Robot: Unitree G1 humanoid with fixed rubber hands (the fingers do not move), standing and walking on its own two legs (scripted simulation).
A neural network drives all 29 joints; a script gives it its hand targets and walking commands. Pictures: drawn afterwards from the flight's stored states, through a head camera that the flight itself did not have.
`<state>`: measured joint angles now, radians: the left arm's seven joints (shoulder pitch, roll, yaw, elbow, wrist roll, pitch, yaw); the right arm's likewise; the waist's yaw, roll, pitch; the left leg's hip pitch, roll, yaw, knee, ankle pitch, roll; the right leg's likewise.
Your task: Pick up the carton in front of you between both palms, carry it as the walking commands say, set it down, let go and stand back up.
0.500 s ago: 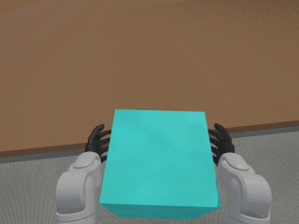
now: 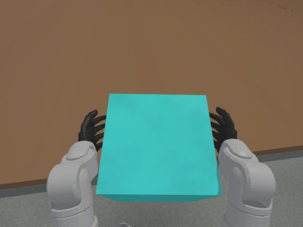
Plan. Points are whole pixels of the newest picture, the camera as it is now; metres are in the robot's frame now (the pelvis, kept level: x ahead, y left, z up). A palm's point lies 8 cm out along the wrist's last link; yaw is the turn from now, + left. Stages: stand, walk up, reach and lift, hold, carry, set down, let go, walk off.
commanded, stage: carry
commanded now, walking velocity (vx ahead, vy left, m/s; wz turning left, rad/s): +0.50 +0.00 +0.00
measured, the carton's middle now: (155, 155) +0.28 +0.00 +0.05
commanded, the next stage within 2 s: none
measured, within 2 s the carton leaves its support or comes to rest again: neither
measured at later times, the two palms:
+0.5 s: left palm (113, 43) +0.67 +0.14 +0.14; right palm (196, 40) +0.69 -0.16 +0.14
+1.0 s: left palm out of the picture +1.04 +0.13 +0.17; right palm out of the picture +1.01 -0.16 +0.17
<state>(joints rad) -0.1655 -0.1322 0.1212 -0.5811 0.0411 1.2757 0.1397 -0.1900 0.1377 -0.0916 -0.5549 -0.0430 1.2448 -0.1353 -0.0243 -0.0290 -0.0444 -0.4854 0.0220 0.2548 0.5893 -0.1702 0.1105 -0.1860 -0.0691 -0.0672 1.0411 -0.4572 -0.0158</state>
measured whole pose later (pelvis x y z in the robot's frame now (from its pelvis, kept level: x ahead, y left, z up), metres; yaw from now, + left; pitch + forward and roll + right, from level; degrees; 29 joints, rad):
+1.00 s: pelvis +0.67 +0.02 +0.05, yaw +2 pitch +4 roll +2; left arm -0.59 -0.10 0.29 -0.23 0.04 1.22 0.15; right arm -0.61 0.09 -0.24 -0.20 0.00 1.20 -0.18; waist -0.13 0.01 0.09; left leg -0.62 -0.10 0.14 0.81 -0.26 0.14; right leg -0.49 0.05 0.04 1.52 -0.39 -0.05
